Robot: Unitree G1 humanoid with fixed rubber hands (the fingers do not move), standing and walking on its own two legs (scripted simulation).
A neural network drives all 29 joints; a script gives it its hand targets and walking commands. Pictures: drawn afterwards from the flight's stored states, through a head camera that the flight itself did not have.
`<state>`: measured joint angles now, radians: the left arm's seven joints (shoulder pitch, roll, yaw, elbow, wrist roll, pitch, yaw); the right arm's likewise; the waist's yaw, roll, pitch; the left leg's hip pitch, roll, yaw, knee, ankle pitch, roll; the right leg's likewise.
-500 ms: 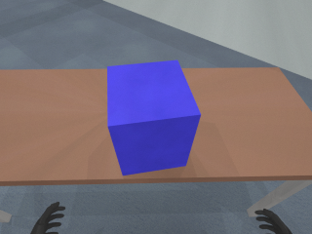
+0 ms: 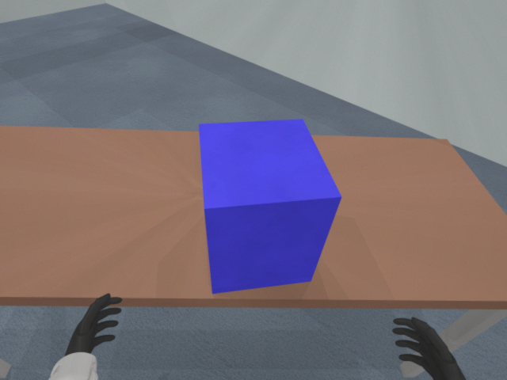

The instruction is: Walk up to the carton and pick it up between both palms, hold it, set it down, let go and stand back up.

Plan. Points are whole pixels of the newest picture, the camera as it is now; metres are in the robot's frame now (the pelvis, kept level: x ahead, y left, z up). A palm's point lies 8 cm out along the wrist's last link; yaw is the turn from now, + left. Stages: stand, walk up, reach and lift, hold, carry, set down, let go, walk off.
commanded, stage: reach and lift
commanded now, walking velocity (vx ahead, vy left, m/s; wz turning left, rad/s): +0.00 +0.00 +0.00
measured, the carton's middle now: (257, 206) +0.44 -0.01 +0.03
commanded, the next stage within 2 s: none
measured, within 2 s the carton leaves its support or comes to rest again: neither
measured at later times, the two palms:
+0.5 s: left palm (118, 319) +0.24 +0.21 +0.01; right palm (426, 327) +0.22 -0.26 +0.00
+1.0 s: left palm (131, 278) +0.28 +0.19 +0.06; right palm (412, 270) +0.28 -0.24 +0.05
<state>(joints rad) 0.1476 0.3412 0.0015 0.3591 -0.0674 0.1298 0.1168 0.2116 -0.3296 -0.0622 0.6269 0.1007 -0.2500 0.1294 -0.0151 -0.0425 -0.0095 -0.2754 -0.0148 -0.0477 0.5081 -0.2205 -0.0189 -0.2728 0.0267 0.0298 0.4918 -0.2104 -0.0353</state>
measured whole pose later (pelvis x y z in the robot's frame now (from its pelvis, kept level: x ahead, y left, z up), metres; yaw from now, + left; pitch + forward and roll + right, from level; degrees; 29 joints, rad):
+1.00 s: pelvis +0.03 -0.01 +0.01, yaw +0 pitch +3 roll +1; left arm 0.14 0.24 -0.06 -0.11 -0.20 0.30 0.20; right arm 0.09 -0.33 0.00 0.19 0.34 0.02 0.04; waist 0.00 -0.04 -0.06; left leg -0.23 -0.01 -0.05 0.34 -0.17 -0.01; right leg -0.25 0.03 0.03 0.38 -0.18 -0.02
